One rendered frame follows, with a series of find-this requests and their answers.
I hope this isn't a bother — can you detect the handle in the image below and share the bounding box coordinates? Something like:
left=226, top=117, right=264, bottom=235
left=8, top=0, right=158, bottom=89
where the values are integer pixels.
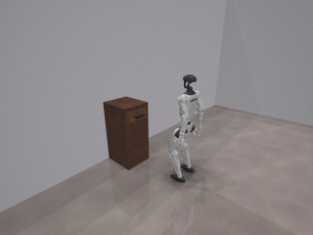
left=134, top=114, right=145, bottom=119

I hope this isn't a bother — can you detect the cabinet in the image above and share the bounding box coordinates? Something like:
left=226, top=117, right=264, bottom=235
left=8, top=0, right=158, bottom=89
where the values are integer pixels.
left=103, top=96, right=149, bottom=170

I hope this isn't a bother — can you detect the robot left hand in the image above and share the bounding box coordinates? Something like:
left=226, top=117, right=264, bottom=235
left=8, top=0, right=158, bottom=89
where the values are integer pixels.
left=176, top=137, right=185, bottom=152

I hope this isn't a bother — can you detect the robot right hand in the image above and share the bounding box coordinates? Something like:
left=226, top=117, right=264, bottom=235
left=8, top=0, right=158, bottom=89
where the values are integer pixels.
left=194, top=125, right=202, bottom=137

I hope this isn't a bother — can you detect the robot right upper arm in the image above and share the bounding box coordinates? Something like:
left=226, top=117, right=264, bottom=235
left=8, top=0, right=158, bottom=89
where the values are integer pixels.
left=194, top=90, right=203, bottom=113

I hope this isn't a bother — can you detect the drawer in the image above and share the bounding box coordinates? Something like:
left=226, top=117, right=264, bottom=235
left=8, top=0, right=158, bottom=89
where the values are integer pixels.
left=126, top=107, right=147, bottom=124

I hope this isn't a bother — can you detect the humanoid robot head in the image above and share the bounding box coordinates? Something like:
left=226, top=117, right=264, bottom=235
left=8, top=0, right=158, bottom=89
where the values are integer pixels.
left=183, top=74, right=197, bottom=96

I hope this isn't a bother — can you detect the robot right shin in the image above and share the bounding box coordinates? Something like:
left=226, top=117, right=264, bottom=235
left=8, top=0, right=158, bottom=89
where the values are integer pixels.
left=180, top=143, right=191, bottom=168

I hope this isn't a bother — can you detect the robot left forearm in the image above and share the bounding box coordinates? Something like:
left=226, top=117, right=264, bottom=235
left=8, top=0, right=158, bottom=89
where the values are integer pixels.
left=179, top=115, right=188, bottom=138

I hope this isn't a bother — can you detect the robot left upper arm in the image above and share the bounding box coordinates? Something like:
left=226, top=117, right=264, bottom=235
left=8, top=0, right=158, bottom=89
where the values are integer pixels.
left=177, top=94, right=189, bottom=119

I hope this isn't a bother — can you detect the robot right forearm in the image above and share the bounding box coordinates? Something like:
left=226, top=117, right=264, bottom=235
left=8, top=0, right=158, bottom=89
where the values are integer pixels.
left=197, top=110, right=204, bottom=126

